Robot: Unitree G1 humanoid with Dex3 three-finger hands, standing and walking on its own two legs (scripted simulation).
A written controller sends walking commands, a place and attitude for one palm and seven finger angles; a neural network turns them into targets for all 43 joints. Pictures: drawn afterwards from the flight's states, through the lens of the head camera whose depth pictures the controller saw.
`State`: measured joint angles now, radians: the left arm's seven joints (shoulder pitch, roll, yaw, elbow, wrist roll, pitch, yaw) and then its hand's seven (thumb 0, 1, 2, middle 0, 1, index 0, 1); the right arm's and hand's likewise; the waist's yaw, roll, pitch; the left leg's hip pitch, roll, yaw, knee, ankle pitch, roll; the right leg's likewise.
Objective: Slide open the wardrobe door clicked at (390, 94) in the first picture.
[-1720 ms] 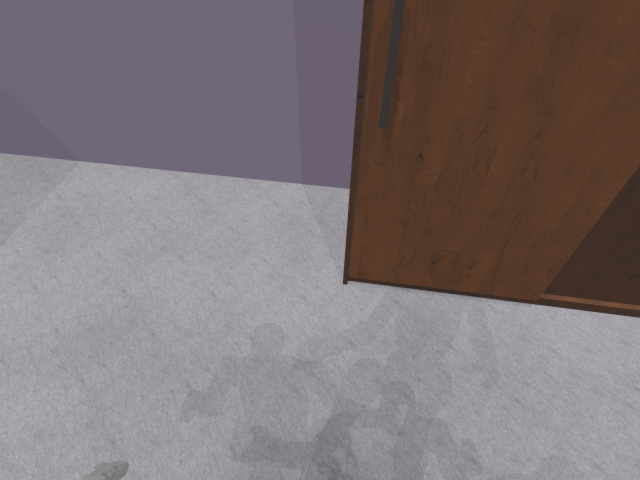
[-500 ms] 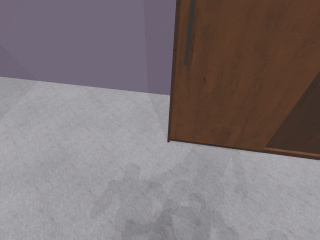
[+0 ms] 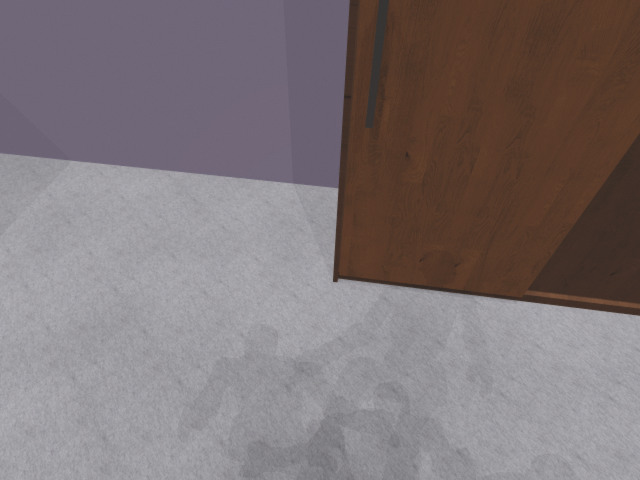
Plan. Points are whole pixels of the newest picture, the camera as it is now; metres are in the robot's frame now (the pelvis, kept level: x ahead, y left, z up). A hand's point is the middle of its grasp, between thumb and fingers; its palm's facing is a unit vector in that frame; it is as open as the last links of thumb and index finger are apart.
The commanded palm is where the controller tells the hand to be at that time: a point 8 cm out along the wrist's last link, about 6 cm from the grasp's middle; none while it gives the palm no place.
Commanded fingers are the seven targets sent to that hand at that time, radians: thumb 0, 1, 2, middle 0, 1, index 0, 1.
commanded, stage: take the last steps up to it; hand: left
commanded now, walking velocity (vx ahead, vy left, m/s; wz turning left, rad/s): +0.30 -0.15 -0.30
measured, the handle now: (376, 62) +0.92 -0.06 +0.11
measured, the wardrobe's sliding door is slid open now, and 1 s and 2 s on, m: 0.00 0.00 0.00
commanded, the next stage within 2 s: come to a stop and stand still in 1.24 s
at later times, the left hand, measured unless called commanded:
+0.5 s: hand out of the picture +0.03 +0.10 -0.18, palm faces -0.03 -0.99 -0.15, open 7.4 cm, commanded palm none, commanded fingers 0.00 0.90 0.90 -0.20 -0.30 -0.20 -0.30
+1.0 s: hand (262, 371) +0.32 +0.13 -0.18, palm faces -0.09 -0.98 -0.16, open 7.4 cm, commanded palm none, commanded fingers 0.00 0.90 0.90 -0.20 -0.30 -0.20 -0.30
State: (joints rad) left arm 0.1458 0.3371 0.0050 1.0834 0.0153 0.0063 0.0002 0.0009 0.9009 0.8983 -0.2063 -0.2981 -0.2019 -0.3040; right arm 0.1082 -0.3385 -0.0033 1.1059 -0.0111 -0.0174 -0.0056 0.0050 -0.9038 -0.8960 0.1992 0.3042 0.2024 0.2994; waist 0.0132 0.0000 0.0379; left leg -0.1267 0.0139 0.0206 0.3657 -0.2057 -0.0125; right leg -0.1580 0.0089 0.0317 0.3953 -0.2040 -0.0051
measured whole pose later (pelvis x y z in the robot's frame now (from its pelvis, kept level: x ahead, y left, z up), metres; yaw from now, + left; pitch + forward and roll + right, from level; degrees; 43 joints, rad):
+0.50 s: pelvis +0.08 -0.06 -0.01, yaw -6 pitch -1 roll +0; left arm 0.43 0.12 0.02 1.11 0.03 -0.04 0.01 0.00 0.90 0.90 -0.20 -0.30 -0.20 -0.30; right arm 0.25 -0.19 -0.06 1.08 -0.03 0.00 0.01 0.01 -0.91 -0.90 0.20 0.30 0.20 0.30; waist 0.01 0.01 0.02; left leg -0.52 0.10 0.09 1.05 -0.31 -0.02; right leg -0.12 0.05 -0.08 0.42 -0.29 -0.07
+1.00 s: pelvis +0.25 -0.05 +0.00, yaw -9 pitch +0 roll +0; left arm 0.24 0.19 0.08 1.04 0.04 0.00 -0.01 0.00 0.91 0.90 -0.20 -0.30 -0.19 -0.30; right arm 0.32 -0.15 -0.05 1.09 -0.03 -0.07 -0.03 -0.02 -0.94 -0.90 0.20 0.30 0.20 0.30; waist 0.00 -0.04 0.01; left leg -0.15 0.03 0.18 0.39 -0.24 0.04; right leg -0.54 -0.12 -0.05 0.97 -0.22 0.01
